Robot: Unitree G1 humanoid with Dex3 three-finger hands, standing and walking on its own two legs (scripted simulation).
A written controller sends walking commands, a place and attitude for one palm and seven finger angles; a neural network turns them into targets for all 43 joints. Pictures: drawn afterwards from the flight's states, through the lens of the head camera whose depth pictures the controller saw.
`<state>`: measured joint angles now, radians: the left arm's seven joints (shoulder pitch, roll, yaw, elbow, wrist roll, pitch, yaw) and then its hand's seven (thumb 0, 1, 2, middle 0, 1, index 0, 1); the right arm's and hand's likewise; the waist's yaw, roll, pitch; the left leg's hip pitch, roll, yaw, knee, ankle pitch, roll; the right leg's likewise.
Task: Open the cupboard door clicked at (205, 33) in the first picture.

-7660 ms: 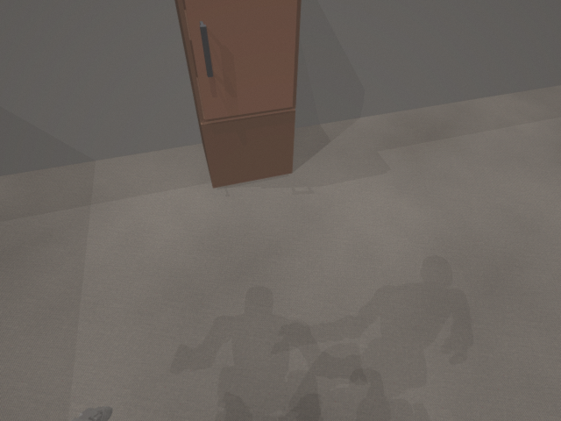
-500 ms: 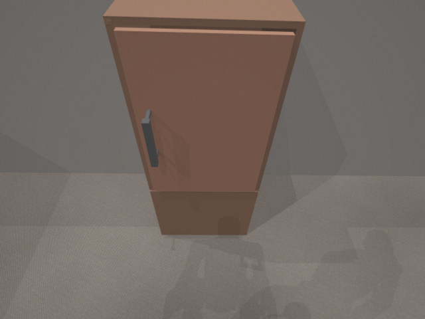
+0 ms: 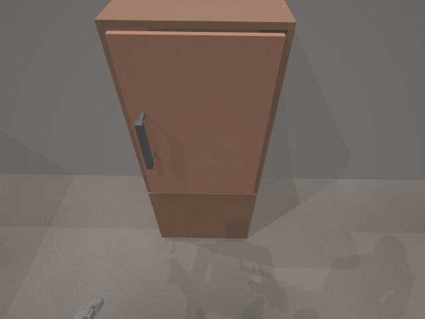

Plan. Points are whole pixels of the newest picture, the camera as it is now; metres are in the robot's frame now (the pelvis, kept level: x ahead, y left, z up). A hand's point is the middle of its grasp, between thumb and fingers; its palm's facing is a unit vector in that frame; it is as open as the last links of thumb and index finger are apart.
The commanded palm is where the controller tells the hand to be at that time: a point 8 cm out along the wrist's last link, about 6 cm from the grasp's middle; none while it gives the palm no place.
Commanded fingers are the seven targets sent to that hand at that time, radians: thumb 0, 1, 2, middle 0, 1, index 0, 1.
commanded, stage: raise the hand with hooked fingers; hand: left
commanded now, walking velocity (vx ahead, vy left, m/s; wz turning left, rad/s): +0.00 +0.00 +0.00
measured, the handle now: (146, 141) +0.58 +0.23 -0.04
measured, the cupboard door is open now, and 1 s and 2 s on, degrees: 0 0 0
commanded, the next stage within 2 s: move the hooked fingers beside the handle in 1.98 s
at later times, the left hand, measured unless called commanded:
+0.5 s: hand (114, 298) +0.17 +0.20 -0.06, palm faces +0.09 -0.99 -0.09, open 9.8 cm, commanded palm +0.16 +0.25 -0.05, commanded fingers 0.00 0.15 0.58 -0.25 -0.78 -0.25 -0.78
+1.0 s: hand (98, 271) +0.22 +0.25 -0.05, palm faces +0.03 -1.00 -0.06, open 12.7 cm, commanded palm +0.20 +0.30 -0.04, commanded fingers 0.00 -0.43 0.33 -0.29 -1.15 -0.29 -1.15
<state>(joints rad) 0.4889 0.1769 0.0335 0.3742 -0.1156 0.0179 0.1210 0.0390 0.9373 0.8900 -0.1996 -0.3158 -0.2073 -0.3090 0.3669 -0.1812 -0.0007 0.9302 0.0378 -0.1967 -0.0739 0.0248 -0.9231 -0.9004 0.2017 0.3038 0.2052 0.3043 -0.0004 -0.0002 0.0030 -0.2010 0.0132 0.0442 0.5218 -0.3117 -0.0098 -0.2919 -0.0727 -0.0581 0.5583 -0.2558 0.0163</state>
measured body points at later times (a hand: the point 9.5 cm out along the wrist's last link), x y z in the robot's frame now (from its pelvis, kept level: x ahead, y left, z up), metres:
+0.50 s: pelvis -0.02 -0.03 -0.11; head +0.06 -0.01 +0.33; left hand +0.16 +0.25 -0.05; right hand +0.22 -0.23 -0.17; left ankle -0.02 +0.12 -0.73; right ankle +0.02 -0.13 -0.73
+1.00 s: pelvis -0.02 +0.01 -0.09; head +0.06 +0.03 +0.35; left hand +0.21 +0.30 -0.05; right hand +0.15 -0.25 -0.16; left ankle -0.02 +0.12 -0.73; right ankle +0.02 -0.13 -0.73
